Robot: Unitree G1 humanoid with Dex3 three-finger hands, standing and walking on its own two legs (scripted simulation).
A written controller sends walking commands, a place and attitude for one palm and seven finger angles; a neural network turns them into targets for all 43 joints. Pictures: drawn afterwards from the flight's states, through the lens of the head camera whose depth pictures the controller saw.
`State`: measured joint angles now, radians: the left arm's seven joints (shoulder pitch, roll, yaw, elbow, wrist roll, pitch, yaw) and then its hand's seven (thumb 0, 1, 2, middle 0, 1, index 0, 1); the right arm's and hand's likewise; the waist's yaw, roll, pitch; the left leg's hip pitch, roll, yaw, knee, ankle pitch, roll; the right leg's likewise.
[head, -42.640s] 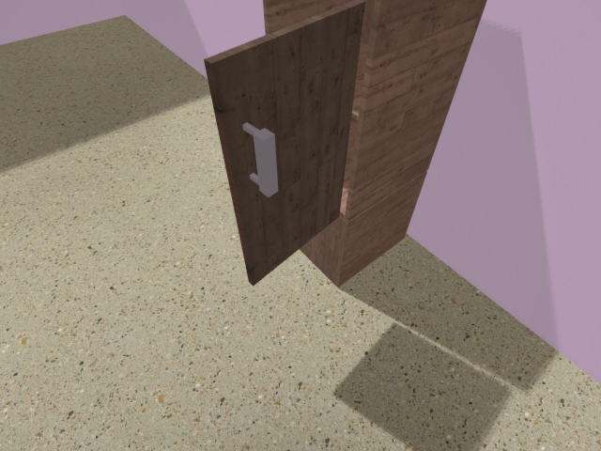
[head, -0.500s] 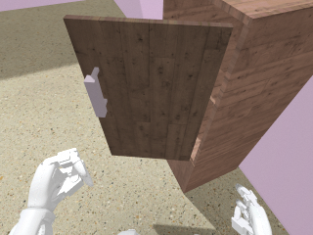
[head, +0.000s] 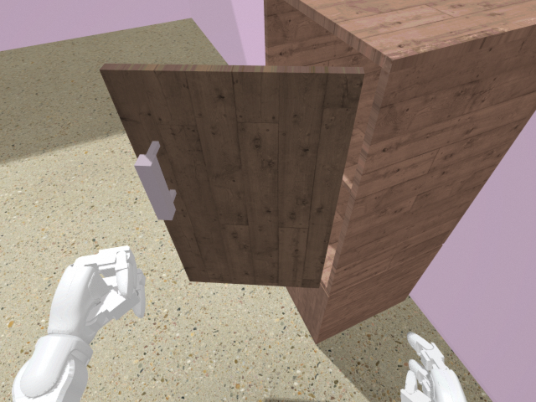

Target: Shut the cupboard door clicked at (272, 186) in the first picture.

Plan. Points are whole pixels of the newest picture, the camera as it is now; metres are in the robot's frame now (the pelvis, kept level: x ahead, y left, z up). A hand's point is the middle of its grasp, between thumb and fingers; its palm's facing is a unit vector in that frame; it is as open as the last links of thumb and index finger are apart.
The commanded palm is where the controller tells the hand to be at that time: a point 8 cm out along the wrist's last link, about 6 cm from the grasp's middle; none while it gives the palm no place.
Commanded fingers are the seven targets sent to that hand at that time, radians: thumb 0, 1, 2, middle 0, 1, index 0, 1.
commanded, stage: raise the hand and make a fist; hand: left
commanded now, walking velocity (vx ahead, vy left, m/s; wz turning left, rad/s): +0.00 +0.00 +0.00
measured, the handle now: (160, 180) +0.43 +0.22 +0.09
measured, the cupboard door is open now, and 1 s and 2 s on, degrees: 62 62 61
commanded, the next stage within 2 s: bring the fist close to the handle in 0.22 s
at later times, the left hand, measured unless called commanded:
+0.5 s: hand (139, 283) +0.25 +0.19 +0.09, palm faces +0.03 -1.00 -0.06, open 3.1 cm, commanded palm +0.23 +0.24 +0.10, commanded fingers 0.00 0.90 0.90 -1.30 -1.50 -1.30 -1.50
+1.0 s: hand (152, 248) +0.30 +0.19 +0.09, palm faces +0.02 -1.00 -0.05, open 3.1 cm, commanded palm +0.28 +0.24 +0.10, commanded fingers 0.00 0.90 0.90 -1.30 -1.50 -1.30 -1.50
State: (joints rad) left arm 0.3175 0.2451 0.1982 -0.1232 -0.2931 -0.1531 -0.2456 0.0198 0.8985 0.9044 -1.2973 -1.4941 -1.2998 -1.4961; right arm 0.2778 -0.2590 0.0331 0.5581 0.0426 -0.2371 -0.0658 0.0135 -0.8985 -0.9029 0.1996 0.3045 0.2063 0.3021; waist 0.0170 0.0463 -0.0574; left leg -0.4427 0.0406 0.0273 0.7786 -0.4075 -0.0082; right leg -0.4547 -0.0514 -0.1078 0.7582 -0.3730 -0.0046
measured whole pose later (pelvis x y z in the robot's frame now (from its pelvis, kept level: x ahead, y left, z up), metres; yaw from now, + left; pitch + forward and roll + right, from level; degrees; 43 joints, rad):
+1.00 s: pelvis +0.00 +0.01 +0.00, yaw +0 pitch +4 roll +0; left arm 0.00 0.24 0.19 0.16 -0.24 -0.17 -0.20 0.02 0.90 0.90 -1.30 -1.50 -1.30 -1.50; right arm 0.24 -0.25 0.03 0.62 0.04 -0.21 -0.07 0.01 -0.90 -0.90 0.20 0.30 0.21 0.30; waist 0.01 0.04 -0.03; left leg -0.42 0.03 0.04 0.74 -0.39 0.00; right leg -0.44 -0.06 -0.09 0.72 -0.35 0.00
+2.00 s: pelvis +0.00 +0.00 +0.01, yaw -1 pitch +5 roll +0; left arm -0.28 0.29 0.25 0.52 -0.22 -0.26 -0.25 0.02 0.89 0.91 -1.30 -1.50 -1.30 -1.50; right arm 0.24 -0.26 0.02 0.64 0.05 -0.13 -0.07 0.01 -0.90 -0.90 0.20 0.30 0.21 0.30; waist -0.02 0.03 -0.03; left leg -0.42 0.04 0.05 0.71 -0.37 -0.01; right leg -0.45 -0.05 -0.08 0.70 -0.33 0.00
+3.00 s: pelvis -0.01 +0.02 -0.01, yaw -1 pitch +15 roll -1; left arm -0.93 0.50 0.28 1.16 -0.17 -0.29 -0.48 0.02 0.94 0.95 -1.30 -1.50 -1.30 -1.50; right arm 0.37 -0.29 0.02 0.69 0.02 -0.07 -0.06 0.01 -0.90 -0.90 0.20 0.30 0.21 0.30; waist -0.15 0.02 -0.05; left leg -0.71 0.04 0.05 0.85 -0.40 0.02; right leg -0.72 -0.05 -0.08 0.80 -0.34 0.01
